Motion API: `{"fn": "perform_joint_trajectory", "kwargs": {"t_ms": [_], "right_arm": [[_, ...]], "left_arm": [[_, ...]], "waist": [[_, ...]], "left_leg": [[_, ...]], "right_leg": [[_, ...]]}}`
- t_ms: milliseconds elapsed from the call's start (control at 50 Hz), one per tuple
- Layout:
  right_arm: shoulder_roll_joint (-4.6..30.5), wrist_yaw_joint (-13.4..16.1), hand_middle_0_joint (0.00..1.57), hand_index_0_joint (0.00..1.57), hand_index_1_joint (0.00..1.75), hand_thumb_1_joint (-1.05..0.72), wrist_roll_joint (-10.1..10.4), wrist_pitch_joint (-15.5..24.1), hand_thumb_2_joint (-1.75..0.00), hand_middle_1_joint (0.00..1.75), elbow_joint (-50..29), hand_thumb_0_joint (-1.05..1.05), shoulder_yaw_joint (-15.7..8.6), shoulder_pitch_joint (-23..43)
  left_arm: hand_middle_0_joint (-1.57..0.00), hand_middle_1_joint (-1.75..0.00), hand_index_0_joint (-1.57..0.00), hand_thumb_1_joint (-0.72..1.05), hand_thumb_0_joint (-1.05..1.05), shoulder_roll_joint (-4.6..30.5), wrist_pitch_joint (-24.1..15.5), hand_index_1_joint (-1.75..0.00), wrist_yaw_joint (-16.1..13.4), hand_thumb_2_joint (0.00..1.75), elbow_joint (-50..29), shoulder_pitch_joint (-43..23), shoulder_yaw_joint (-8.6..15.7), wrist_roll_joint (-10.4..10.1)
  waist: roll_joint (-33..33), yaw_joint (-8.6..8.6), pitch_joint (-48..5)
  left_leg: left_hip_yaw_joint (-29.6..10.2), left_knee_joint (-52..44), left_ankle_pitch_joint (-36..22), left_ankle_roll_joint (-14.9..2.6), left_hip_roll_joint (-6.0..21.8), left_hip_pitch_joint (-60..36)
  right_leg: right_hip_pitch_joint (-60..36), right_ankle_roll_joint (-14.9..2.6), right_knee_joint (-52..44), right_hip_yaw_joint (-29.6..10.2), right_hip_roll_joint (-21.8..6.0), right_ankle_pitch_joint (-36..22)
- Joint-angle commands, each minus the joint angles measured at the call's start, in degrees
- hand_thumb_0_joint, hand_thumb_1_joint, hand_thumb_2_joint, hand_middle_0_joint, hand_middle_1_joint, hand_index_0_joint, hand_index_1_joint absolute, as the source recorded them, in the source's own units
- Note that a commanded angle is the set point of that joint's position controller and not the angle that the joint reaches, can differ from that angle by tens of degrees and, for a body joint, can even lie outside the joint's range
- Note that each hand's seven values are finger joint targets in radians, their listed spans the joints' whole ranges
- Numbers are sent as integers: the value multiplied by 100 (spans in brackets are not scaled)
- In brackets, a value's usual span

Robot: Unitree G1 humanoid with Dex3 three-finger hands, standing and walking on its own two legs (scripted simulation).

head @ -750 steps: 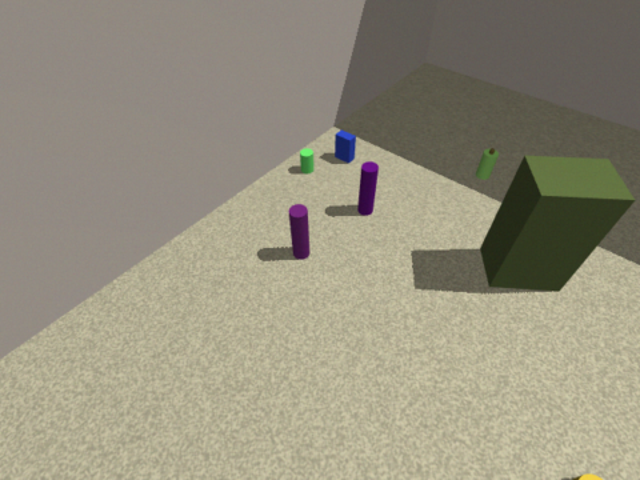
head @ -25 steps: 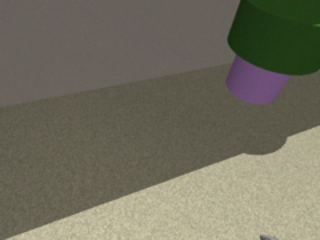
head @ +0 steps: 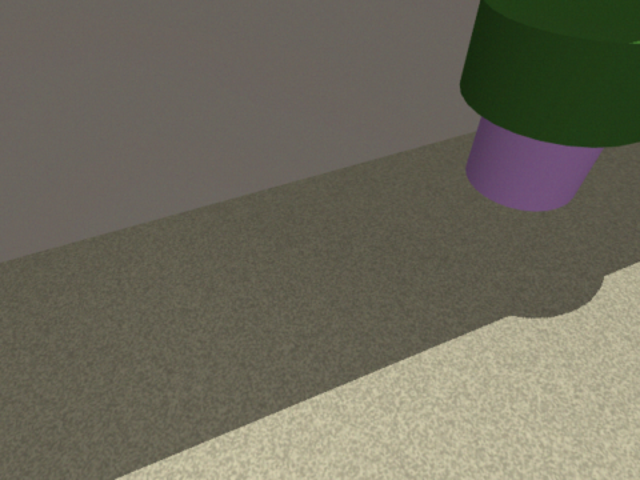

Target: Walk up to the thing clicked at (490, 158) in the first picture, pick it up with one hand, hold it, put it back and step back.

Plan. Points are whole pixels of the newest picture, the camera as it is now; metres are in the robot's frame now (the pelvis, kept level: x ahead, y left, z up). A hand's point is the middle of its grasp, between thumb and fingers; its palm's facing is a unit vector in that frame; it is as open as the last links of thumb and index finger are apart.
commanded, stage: walk up
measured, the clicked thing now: out of the picture +0.21 +1.19 -0.70
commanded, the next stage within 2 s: stand in 0.38 s
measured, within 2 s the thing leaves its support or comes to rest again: neither
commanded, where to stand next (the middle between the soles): +0.06 -0.01 m, yaw +0 degrees
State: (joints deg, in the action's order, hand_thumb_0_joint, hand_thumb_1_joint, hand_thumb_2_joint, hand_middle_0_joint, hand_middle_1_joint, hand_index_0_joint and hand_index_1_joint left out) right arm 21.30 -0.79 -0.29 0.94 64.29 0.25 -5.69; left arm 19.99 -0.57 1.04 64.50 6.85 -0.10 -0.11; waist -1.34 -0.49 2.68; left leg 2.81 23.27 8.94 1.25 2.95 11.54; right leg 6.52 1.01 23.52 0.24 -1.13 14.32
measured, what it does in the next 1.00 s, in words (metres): stands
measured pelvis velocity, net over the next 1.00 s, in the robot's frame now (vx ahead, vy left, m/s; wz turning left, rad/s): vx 0.01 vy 0.02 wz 0.00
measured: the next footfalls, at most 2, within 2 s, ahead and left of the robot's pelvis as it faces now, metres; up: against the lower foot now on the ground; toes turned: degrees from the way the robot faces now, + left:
none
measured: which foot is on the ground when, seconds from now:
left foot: down 0.00-1.00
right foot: down 0.00-1.00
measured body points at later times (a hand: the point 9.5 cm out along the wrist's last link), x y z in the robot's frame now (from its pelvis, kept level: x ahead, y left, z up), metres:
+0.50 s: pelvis +0.02 +0.01 +0.00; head +0.03 +0.02 +0.45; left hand +0.11 +0.31 -0.13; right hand +0.10 -0.29 -0.12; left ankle +0.04 +0.13 -0.74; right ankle -0.01 -0.13 -0.74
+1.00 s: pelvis +0.01 +0.02 +0.01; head +0.02 +0.02 +0.45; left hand +0.08 +0.32 -0.13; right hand +0.11 -0.28 -0.12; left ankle +0.04 +0.13 -0.74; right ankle -0.01 -0.13 -0.74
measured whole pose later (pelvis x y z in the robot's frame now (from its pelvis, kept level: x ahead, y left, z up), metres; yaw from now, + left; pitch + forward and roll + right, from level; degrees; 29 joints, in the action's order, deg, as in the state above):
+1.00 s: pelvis +0.01 +0.02 +0.01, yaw +0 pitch -2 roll +0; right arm 19.9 -0.8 -0.4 0.2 65.9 -0.4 -3.5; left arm 20.0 -0.3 0.5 65.6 6.8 0.0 0.6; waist 0.4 -0.3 2.8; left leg 3.5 18.7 7.7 -0.2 1.1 9.2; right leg 3.3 2.7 17.0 0.0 -2.9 11.9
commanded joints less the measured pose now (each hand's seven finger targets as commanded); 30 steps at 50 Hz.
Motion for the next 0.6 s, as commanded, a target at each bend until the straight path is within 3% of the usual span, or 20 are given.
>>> {"fn": "perform_joint_trajectory", "kwargs": {"t_ms": [0, 260, 340, 360, 440, 580], "right_arm": [[1130, 93, 20, 20, 30, -90, -16, 164, -90, 30, -253, 0, -259, 360], [1121, 132, 20, 20, 30, -90, -20, 183, -90, 30, -148, 0, -275, 333], [1135, 140, 20, 20, 30, -90, -25, 161, -90, 30, -163, 0, -296, 406], [1155, 143, 20, 20, 30, -90, 3, 122, -90, 30, -173, 0, -280, 508], [1110, 129, 20, 20, 30, -90, -6, 106, -90, 30, -169, 0, -271, 478], [1120, 104, 20, 20, 30, -90, -16, 94, -90, 30, -165, 0, -296, 499]], "left_arm": [[-20, -30, -20, 90, 0, 1287, -93, -30, -114, 90, -289, -334, 259, 8], [-20, -30, -20, 90, 0, 1222, -56, -30, -128, 90, -199, -503, 281, 29], [-20, -30, -20, 90, 0, 1176, -39, -30, -131, 90, -170, -484, 263, 30], [-20, -30, -20, 90, 0, 1163, -80, -30, -135, 90, -217, -518, 253, 70], [-20, -30, -20, 90, 0, 1195, -101, -30, -142, 90, -219, -512, 264, 59], [-20, -30, -20, 90, 0, 1159, -96, -30, -150, 90, -225, -465, 243, 83]], "waist": [[314, 48, -262], [93, 80, -656], [91, 75, -534], [0, 48, -406], [73, 70, -549], [149, 91, -595]], "left_leg": [[-506, -407, -286, -215, 453, -464], [-418, -467, -1144, -244, 550, -702], [-426, -486, -1032, -252, 546, -691], [-532, -514, -1111, -203, 576, -551], [-517, -531, -1261, -188, 590, -694], [-548, -618, -944, -215, 594, -784]], "right_leg": [[388, -258, -737, -549, -617, -631], [-119, -212, -667, -399, -607, -1381], [-3, -185, -717, -359, -557, -1247], [-49, -132, -845, -453, -659, -1301], [-115, -135, -833, -439, -673, -1424], [-54, -121, -931, -386, -676, -1105]]}}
